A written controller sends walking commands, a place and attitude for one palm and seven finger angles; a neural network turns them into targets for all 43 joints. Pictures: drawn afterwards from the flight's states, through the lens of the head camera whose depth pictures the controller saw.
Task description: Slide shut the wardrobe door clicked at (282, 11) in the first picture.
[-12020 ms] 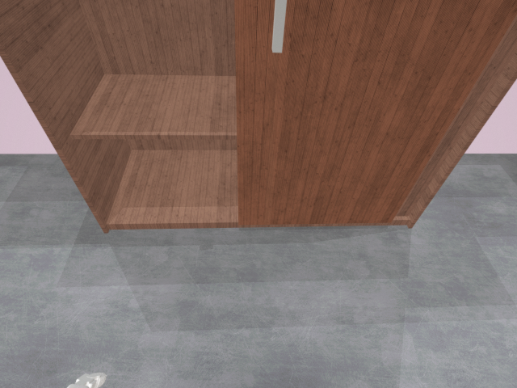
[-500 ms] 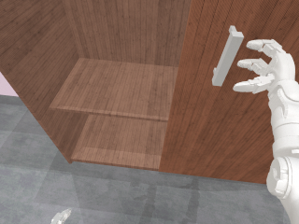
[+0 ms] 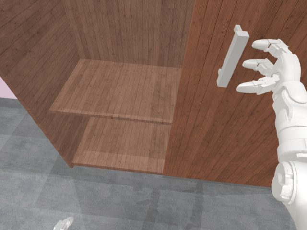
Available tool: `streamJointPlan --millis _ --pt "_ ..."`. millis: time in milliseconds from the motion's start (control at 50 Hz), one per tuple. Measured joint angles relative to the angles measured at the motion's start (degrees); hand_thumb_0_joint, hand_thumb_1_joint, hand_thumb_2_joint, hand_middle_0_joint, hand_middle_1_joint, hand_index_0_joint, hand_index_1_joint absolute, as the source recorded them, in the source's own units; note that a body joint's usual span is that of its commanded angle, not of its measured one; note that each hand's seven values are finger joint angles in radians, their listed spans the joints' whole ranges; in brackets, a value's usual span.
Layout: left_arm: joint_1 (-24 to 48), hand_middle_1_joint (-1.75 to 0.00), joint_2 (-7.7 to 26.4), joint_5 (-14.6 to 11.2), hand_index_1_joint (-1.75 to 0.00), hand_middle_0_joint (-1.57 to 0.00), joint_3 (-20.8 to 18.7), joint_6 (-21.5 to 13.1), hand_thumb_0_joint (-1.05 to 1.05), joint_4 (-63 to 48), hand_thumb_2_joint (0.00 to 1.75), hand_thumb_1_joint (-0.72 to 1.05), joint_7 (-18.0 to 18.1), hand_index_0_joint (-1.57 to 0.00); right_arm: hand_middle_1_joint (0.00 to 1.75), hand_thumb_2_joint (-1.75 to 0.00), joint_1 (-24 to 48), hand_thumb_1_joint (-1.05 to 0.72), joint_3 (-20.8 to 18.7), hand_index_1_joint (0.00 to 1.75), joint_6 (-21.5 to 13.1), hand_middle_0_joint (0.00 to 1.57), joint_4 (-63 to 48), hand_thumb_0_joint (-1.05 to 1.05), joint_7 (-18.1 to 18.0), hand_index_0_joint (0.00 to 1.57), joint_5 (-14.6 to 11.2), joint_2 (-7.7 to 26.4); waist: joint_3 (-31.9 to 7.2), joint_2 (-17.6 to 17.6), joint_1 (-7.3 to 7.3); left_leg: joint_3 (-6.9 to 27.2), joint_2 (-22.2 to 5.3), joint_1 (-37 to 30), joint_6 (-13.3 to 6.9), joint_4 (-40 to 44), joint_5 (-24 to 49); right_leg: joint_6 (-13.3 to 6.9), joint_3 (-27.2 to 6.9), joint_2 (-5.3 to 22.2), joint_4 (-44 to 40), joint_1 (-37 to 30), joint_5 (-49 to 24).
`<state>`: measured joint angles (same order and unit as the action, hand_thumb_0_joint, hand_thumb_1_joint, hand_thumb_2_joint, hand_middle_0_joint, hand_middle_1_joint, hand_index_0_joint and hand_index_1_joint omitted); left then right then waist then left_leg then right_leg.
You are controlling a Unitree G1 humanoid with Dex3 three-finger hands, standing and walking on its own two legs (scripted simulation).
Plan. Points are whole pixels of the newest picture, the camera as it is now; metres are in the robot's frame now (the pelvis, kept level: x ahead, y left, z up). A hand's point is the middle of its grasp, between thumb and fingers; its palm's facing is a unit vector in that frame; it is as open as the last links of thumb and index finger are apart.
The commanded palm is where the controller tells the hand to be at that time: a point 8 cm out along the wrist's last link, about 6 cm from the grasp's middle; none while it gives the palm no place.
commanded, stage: move the hooked fingers beside the handle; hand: right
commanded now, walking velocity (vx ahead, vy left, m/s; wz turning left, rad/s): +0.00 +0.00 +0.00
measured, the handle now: (229, 57) +0.50 -0.15 +0.21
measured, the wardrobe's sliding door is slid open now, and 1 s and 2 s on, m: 0.61 0.61 0.60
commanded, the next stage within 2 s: feel for the door with the fingertips in 1.34 s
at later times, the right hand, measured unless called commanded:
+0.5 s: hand (255, 69) +0.46 -0.20 +0.20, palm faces +0.09 +1.00 -0.04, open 13.6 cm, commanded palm +0.47 -0.23 +0.18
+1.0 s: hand (254, 69) +0.46 -0.20 +0.20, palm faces +0.09 +1.00 -0.04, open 13.7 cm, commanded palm +0.45 -0.23 +0.19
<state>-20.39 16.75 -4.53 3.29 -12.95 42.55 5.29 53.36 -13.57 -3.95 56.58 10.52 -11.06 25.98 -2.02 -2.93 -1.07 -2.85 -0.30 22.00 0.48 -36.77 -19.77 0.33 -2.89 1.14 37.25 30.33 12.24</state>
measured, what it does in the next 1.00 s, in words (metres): stands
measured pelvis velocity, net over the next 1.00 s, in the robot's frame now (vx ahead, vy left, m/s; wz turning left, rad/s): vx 0.01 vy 0.00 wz -0.01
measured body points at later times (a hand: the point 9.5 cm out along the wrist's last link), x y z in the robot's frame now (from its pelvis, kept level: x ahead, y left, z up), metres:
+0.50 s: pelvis +0.01 +0.00 +0.00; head +0.04 +0.01 +0.45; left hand +0.11 +0.26 -0.11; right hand +0.45 -0.25 +0.21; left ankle -0.01 +0.13 -0.72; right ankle +0.07 -0.12 -0.72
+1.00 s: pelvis +0.01 +0.00 +0.00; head +0.03 +0.01 +0.45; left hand +0.11 +0.26 -0.11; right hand +0.45 -0.25 +0.21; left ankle -0.01 +0.13 -0.72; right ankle +0.07 -0.12 -0.72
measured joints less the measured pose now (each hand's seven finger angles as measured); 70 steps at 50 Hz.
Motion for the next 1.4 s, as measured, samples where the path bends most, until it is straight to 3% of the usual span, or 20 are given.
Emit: streamJointPlan --millis 580,1400 --pt "1.2 -0.30 -0.3 0.0 -0.30 -0.21 0.0 0.1 0.01 -0.1 0.90 0.90 -0.4 -0.20 1.26 -0.30 -1.3 0.50 1.2 1.26 0.4 0.42 -3.1 -0.02 -1.7 0.36 -0.1 -2.0 0.2 0.2 1.13 -0.6 -0.3 -1.2 -0.1 0.2 -0.8 0.3 -0.5 -0.4 -0.3 -0.9 0.3" --pt "1.6 -0.30 -0.7 0.5 -0.30 -0.21 -0.3 2.4 0.01 -1.1 0.90 0.91 -1.4 -0.20 1.26 -0.30 -3.0 0.50 -0.1 1.24 -0.2 0.41 -3.4 -0.02 -0.3 0.35 0.8 -2.3 -0.2 0.1 0.64 -0.2 -0.5 -2.5 0.1 0.7 -1.0 0.1 -0.3 -0.5 -0.3 -2.2 0.8"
